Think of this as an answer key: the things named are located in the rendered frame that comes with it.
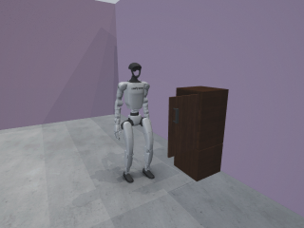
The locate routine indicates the robot left upper arm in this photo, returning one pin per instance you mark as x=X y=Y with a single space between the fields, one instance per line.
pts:
x=146 y=87

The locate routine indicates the cupboard door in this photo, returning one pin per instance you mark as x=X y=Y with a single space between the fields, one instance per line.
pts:
x=182 y=136

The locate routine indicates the robot right thigh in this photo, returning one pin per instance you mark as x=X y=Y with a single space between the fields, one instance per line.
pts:
x=128 y=136

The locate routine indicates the robot right forearm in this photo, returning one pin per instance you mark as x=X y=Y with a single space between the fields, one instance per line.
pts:
x=117 y=113

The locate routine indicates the robot left forearm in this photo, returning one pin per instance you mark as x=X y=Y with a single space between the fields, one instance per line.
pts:
x=145 y=110

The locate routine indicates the robot right upper arm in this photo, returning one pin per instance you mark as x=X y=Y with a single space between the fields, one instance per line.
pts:
x=120 y=92

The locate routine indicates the handle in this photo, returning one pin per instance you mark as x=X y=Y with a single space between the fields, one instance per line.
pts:
x=177 y=111

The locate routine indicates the robot torso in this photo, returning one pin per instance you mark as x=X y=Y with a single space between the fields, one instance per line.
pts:
x=133 y=98

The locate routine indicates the robot right hand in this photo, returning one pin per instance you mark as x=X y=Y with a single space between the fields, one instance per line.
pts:
x=117 y=131

